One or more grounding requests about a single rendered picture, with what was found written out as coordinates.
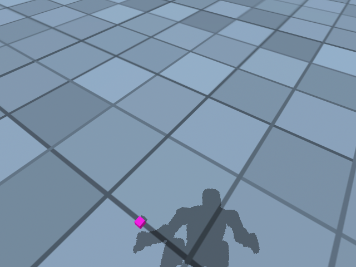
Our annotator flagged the cube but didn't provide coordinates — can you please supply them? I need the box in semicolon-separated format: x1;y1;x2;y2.
134;216;146;229

